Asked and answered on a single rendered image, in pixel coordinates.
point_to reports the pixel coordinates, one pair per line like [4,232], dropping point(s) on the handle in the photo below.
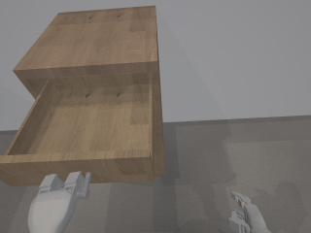
[83,192]

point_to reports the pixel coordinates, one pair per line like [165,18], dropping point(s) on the right robot hand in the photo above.
[243,222]

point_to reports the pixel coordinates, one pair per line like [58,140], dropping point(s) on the left robot hand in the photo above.
[51,210]

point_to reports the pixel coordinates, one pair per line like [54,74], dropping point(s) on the cabinet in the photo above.
[98,42]

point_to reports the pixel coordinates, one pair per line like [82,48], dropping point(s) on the drawer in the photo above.
[103,124]

